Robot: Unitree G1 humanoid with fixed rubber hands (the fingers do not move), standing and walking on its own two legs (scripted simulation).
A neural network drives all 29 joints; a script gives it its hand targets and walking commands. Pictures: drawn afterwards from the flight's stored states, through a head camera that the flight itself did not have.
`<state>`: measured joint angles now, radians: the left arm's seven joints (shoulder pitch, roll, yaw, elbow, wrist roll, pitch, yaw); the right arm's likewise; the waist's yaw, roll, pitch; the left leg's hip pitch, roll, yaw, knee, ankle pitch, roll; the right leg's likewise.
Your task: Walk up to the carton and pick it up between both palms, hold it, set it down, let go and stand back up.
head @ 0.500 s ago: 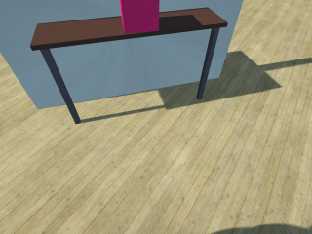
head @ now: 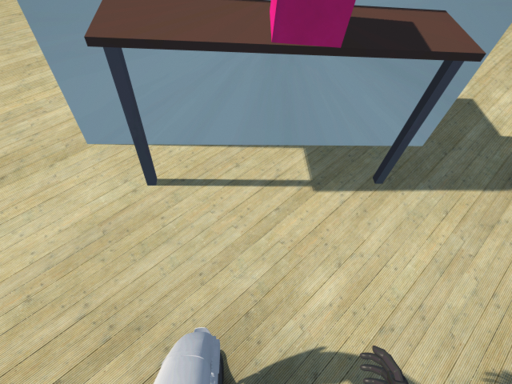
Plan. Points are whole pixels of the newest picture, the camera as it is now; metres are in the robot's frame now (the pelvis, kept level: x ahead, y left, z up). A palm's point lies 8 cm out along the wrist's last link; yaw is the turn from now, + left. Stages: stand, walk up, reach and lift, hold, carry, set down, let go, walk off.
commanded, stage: walk up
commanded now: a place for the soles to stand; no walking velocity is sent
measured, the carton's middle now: out of the picture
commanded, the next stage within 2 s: none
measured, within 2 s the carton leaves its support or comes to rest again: neither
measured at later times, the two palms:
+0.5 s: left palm (164, 257) +0.31 +0.18 -0.08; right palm out of the picture +0.11 -0.30 -0.14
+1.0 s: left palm (150, 205) +0.45 +0.25 -0.12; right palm (382, 227) +0.42 -0.25 -0.08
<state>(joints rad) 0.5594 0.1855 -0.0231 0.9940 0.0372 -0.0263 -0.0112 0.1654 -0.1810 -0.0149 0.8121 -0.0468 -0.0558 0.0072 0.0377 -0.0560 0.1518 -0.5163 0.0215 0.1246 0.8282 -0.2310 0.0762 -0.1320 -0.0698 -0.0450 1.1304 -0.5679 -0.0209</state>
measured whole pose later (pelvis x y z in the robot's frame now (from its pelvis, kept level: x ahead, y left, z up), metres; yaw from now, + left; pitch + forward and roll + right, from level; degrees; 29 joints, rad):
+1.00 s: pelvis +0.38 +0.00 +0.02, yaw -6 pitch -4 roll +1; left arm 0.34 0.28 0.05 0.81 0.06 -0.01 -0.02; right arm 0.30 -0.17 -0.01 0.77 -0.02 -0.07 -0.01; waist 0.01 -0.11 0.11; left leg -0.36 0.03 0.14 0.75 -0.32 0.05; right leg -0.50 -0.07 -0.02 1.24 -0.45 0.01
